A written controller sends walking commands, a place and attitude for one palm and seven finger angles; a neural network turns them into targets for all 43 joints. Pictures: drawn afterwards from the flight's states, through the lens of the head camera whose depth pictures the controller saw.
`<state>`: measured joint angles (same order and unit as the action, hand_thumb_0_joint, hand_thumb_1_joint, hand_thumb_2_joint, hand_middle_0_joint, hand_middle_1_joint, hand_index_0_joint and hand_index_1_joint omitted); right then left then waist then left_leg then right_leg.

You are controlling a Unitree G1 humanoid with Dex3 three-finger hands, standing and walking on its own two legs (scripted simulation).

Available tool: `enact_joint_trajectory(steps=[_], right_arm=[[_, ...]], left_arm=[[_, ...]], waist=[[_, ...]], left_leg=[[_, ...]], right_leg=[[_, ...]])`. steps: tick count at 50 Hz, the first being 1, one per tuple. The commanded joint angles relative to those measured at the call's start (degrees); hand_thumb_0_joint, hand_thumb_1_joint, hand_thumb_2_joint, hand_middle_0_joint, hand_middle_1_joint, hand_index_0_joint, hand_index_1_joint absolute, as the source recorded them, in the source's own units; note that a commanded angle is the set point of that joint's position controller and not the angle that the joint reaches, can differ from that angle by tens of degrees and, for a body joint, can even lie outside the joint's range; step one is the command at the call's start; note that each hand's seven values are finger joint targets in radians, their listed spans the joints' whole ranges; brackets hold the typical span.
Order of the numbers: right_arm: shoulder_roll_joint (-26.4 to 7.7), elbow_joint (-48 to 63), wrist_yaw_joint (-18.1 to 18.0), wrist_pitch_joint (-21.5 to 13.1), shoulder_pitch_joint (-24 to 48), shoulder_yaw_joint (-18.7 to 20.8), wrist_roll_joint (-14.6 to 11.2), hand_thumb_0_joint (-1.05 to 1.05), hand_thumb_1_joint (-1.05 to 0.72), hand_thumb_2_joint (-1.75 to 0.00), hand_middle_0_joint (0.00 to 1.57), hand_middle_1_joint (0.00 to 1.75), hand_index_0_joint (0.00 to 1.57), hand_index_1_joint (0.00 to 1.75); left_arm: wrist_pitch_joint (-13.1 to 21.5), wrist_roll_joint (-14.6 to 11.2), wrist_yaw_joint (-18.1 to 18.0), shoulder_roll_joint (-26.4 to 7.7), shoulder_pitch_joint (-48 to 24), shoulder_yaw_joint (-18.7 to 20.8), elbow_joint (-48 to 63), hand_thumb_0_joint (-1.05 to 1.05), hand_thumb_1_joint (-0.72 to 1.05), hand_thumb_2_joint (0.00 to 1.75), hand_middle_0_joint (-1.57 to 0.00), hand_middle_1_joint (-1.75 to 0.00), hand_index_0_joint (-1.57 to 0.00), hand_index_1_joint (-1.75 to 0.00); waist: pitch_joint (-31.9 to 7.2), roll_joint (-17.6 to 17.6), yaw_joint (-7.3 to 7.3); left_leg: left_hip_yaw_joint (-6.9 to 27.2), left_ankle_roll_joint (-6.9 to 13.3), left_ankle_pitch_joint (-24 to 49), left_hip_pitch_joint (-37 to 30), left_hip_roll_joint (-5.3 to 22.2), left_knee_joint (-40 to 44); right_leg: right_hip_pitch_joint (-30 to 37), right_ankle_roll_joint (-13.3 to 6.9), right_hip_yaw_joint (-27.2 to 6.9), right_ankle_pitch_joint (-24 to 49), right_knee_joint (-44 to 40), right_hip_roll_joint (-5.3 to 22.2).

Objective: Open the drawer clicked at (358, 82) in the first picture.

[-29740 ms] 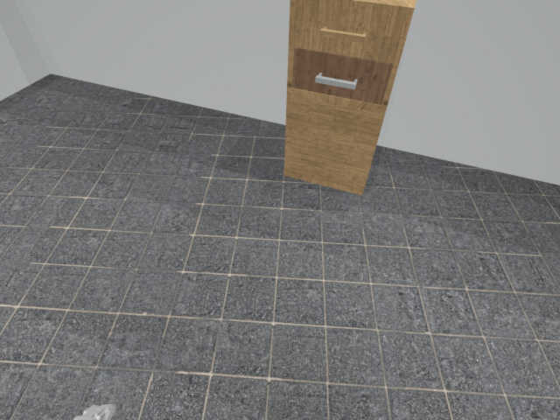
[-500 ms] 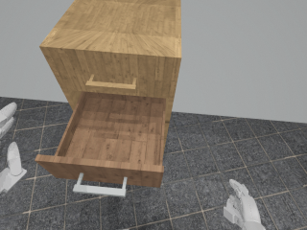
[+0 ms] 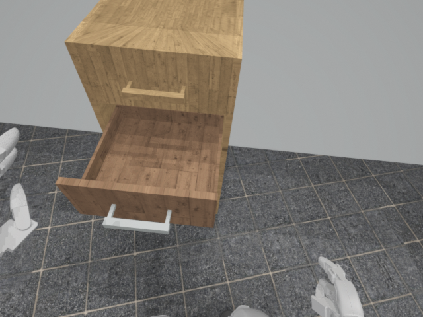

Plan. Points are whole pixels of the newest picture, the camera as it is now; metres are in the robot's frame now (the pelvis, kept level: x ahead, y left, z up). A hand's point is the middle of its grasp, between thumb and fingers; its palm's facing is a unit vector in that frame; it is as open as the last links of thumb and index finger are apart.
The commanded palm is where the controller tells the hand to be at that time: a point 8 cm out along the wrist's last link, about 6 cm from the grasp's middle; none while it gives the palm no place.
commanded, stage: step back with the hand held close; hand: left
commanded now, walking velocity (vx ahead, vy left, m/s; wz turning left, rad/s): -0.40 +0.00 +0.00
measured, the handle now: (138, 218) +0.36 +0.19 -0.16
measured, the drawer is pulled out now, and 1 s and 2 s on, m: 0.29 0.29 0.29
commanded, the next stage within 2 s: stop stepping back and stand still in 0.26 s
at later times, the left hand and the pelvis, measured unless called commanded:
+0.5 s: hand out of the picture +0.10 +0.23 +0.16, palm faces +0.39 -0.80 -0.45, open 7.4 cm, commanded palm +0.04 +0.27 +0.19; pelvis -0.09 -0.01 -0.01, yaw +0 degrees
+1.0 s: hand out of the picture +0.07 +0.22 +0.18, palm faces +0.30 -0.82 -0.49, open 7.4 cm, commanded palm +0.01 +0.27 +0.19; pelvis -0.12 -0.01 +0.01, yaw +0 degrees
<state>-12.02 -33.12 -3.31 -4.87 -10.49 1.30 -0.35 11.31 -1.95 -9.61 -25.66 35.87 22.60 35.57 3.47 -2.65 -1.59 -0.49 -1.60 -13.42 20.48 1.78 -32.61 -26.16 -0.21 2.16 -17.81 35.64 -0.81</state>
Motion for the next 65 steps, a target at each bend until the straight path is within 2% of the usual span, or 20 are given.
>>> enact_joint_trajectory(steps=[1,3,5,7,8,11,14,16,17,20,24,26,29,32,37,40,43,57,58,65], right_arm=[[-6.9,8.8,0.9,-4.5,4.9,2.9,-0.3,0.00,-0.90,-0.90,0.20,0.30,0.20,0.30],[-6.6,8.7,0.7,-4.5,4.9,3.1,-0.8,0.00,-0.90,-0.90,0.20,0.30,0.20,0.30],[-6.7,8.4,0.5,-4.3,3.9,3.2,-0.5,0.00,-0.90,-0.90,0.20,0.30,0.20,0.30],[-5.8,6.7,1.1,-2.7,3.1,4.1,-0.5,0.00,-0.90,-0.90,0.20,0.30,0.20,0.30],[-6.0,6.1,1.2,-2.0,3.8,4.1,0.1,0.00,-0.90,-0.90,0.20,0.30,0.20,0.30],[-3.7,6.3,0.5,-0.5,5.2,1.7,0.6,0.00,-0.90,-0.90,0.20,0.30,0.20,0.30],[-4.6,5.6,-0.6,0.8,4.4,0.9,0.6,0.00,-0.90,-0.90,0.20,0.30,0.20,0.30],[-7.4,6.6,-0.7,-0.1,4.8,1.7,1.2,0.00,-0.90,-0.90,0.20,0.30,0.20,0.30],[-6.1,6.0,-0.7,-1.9,4.9,2.0,1.7,0.00,-0.90,-0.90,0.20,0.30,0.20,0.30],[-5.5,6.9,0.5,-4.0,3.4,3.4,0.3,0.00,-0.90,-0.90,0.20,0.30,0.20,0.30],[-5.9,5.8,1.0,-5.3,3.1,1.4,0.2,0.00,-0.90,-0.90,0.20,0.30,0.20,0.30],[-5.7,5.0,1.2,-5.6,2.9,0.8,-0.2,0.00,-0.90,-0.90,0.20,0.30,0.20,0.30],[-5.8,4.5,1.1,-4.4,1.2,2.3,-1.0,0.00,-0.90,-0.90,0.20,0.30,0.20,0.30],[-4.8,5.0,1.1,-2.4,4.1,1.3,-0.6,0.00,-0.90,-0.90,0.20,0.30,0.20,0.30],[-5.0,6.3,0.5,-3.1,4.6,0.5,-1.0,0.00,-0.90,-0.90,0.20,0.30,0.20,0.30],[-7.6,7.7,0.3,-4.4,4.6,1.8,-0.7,0.00,-0.90,-0.90,0.20,0.30,0.20,0.30],[-5.8,7.2,0.2,-4.9,4.8,1.2,-0.3,0.00,-0.90,-0.90,0.20,0.30,0.20,0.30],[-6.0,6.1,0.3,-3.3,3.7,1.0,-0.9,0.00,-0.90,-0.90,0.20,0.30,0.20,0.30],[-8.9,-8.9,5.0,-6.6,3.8,3.6,0.0,0.00,-0.90,-0.90,0.20,0.30,0.20,0.30],[-5.6,-7.5,3.4,3.7,-1.5,1.3,1.7,0.00,-0.90,-0.90,0.20,0.30,0.20,0.30]], left_arm=[[4.8,-0.9,-0.8,-7.2,4.7,7.9,16.5,0.00,0.90,0.90,-0.20,-0.30,-0.20,-0.30],[4.6,-1.0,-0.9,-8.6,4.2,9.1,15.1,0.00,0.90,0.90,-0.20,-0.30,-0.20,-0.30],[4.9,-0.9,-1.4,-8.3,1.9,9.2,12.8,0.00,0.90,0.90,-0.20,-0.30,-0.20,-0.30],[3.5,-0.9,-2.7,-8.3,1.8,7.3,10.1,0.00,0.90,0.90,-0.20,-0.30,-0.20,-0.30],[3.0,-0.6,-2.9,-8.1,1.8,7.5,8.7,0.00,0.90,0.90,-0.20,-0.30,-0.20,-0.30],[3.2,0.0,-2.4,-6.1,1.9,6.3,7.3,0.00,0.90,0.90,-0.20,-0.30,-0.20,-0.30],[3.5,-0.1,-2.3,-6.0,0.0,4.6,8.5,0.00,0.90,0.90,-0.20,-0.30,-0.20,-0.30],[4.7,0.1,-2.5,-4.8,-2.2,3.4,12.3,0.00,0.90,0.90,-0.20,-0.30,-0.20,-0.30],[4.5,1.0,-3.2,-4.8,-2.2,4.1,11.6,0.00,0.90,0.90,-0.20,-0.30,-0.20,-0.30],[4.4,-1.0,-2.3,-6.3,2.6,6.9,15.3,0.00,0.90,0.90,-0.20,-0.30,-0.20,-0.30],[4.5,-0.9,-2.5,-6.0,0.8,6.0,20.5,0.00,0.90,0.90,-0.20,-0.30,-0.20,-0.30],[4.5,-0.3,-1.9,-6.1,-1.7,5.7,18.0,0.00,0.90,0.90,-0.20,-0.30,-0.20,-0.30],[3.2,-0.8,-1.6,-4.8,-1.8,4.2,7.3,0.00,0.90,0.90,-0.20,-0.30,-0.20,-0.30],[3.5,-0.7,-1.0,-4.8,3.3,5.6,4.4,0.00,0.90,0.90,-0.20,-0.30,-0.20,-0.30],[4.5,0.3,-1.4,-4.7,2.8,3.9,6.5,0.00,0.90,0.90,-0.20,-0.30,-0.20,-0.30],[5.2,-0.2,-1.1,-5.8,2.7,3.9,12.7,0.00,0.90,0.90,-0.20,-0.30,-0.20,-0.30],[5.1,0.1,-1.2,-9.2,3.3,7.2,17.8,0.00,0.90,0.90,-0.20,-0.30,-0.20,-0.30],[2.4,-0.9,-0.9,-2.9,0.7,2.5,6.8,0.00,0.90,0.90,-0.20,-0.30,-0.20,-0.30],[-5.7,4.6,6.1,6.3,-7.5,-18.7,-39.9,0.00,0.90,0.90,-0.20,-0.30,-0.20,-0.30],[-10.9,4.3,8.4,6.1,-14.7,-17.6,-56.9,0.00,0.90,0.90,-0.20,-0.30,-0.20,-0.30]], waist=[[-13.0,11.9,1.42],[-13.4,3.1,1.17],[-10.3,-1.7,1.03],[-10.8,-8.3,1.29],[-11.2,-7.7,1.03],[-10.4,-9.6,0.59],[-6.0,-1.3,-0.32],[-3.7,15.6,-0.43],[-4.9,16.9,-0.52],[-10.1,14.3,0.60],[-7.9,15.2,1.09],[-6.0,8.6,0.28],[-5.3,-9.5,-0.63],[-4.6,-3.0,-0.38],[-5.0,-3.4,-0.28],[-6.7,6.3,0.89],[-9.1,16.1,1.08],[-3.2,1.9,-0.80],[-3.3,0.6,-2.53],[-6.2,-11.6,0.41]], left_leg=[[5.2,5.5,10.7,9.2,11.0,6.2],[2.6,3.7,0.6,11.9,6.4,2.7],[1.3,2.7,-21.2,13.6,1.3,-1.5],[0.6,0.9,-17.8,6.0,-1.8,-20.2],[1.6,0.7,-17.6,4.9,-1.9,-26.1],[0.3,1.0,-16.2,1.3,-1.5,-15.6],[-2.9,1.7,-11.4,-2.7,-2.2,8.0],[14.8,8.5,-12.1,8.7,12.6,18.9],[16.7,11.6,-4.7,12.1,19.0,19.3],[9.3,10.5,0.2,8.8,16.7,13.9],[6.5,6.6,-3.5,2.2,11.8,7.3],[3.5,4.3,-11.3,3.2,6.6,1.6],[1.1,1.2,-10.2,6.2,-1.5,-20.3],[2.7,1.5,-8.4,5.4,-0.5,-17.5],[-0.9,3.9,-2.4,-7.5,-0.6,9.9],[7.9,6.7,9.1,-9.2,7.3,13.7],[8.0,5.7,12.4,-8.7,8.3,13.9],[2.6,4.0,-6.4,-2.0,2.9,9.1],[1.2,2.2,3.2,-5.4,3.9,-1.4],[2.7,3.2,6.3,-4.1,0.3,-0.8]], right_leg=[[19.4,0.9,-3.9,10.7,0.8,2.5],[20.7,-0.3,-8.7,18.0,-3.2,6.2],[12.1,-2.7,-18.1,-5.6,-14.5,11.6],[5.0,-6.6,-28.5,-22.7,-27.8,20.5],[4.0,-8.4,-28.6,-18.3,-27.6,21.1],[4.8,-6.4,-14.6,-1.1,-21.0,15.0],[3.7,-2.0,-8.4,-6.0,-17.2,9.0],[7.6,1.3,-3.7,-5.4,2.6,0.6],[7.5,1.7,-2.7,-7.4,18.0,-2.4],[6.4,1.5,-5.4,-9.6,28.9,-1.3],[11.0,1.4,-2.0,-7.5,-1.3,1.0],[16.2,1.1,-3.0,3.1,-15.9,2.7],[12.8,-7.4,-24.7,4.9,-22.5,18.7],[11.9,-8.8,-19.1,8.1,-19.8,17.1],[12.3,-3.5,-10.0,2.2,-17.4,10.3],[15.1,-0.2,-5.7,8.2,-9.5,4.0],[16.1,0.1,-1.5,6.9,-6.5,2.5],[15.1,-1.4,-9.2,3.2,-17.3,4.6],[5.0,-2.8,-3.3,10.9,-8.7,8.3],[13.3,-4.3,-8.5,24.6,-8.6,9.3]])
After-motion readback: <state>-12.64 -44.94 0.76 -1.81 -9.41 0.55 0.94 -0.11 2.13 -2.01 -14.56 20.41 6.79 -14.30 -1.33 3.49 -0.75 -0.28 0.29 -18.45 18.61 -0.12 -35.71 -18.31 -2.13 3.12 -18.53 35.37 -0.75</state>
